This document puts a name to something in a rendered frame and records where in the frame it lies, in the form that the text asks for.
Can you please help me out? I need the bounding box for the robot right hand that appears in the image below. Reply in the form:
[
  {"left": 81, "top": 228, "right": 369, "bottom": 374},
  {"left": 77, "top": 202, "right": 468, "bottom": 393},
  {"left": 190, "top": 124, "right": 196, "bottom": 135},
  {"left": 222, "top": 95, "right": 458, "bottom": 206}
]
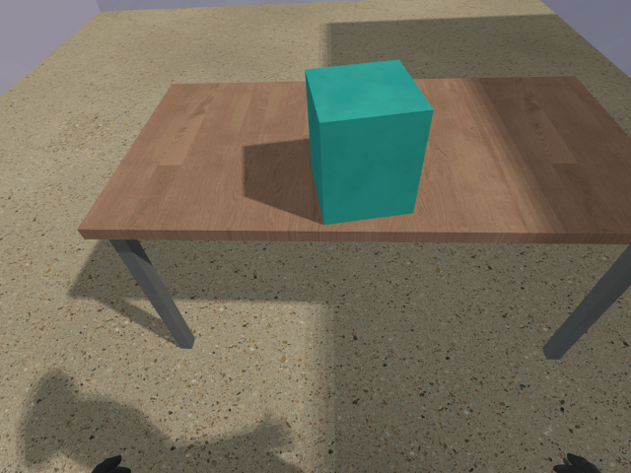
[{"left": 553, "top": 453, "right": 600, "bottom": 473}]

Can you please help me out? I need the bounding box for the table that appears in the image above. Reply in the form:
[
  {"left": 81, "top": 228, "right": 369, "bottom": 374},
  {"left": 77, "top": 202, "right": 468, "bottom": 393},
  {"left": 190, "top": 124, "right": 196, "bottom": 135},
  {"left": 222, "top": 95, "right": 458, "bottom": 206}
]
[{"left": 77, "top": 76, "right": 631, "bottom": 360}]

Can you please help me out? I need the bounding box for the carton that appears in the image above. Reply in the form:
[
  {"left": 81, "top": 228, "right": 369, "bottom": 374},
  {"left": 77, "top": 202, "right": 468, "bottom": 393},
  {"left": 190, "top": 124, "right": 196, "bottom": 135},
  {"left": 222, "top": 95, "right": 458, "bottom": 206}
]
[{"left": 305, "top": 59, "right": 434, "bottom": 225}]

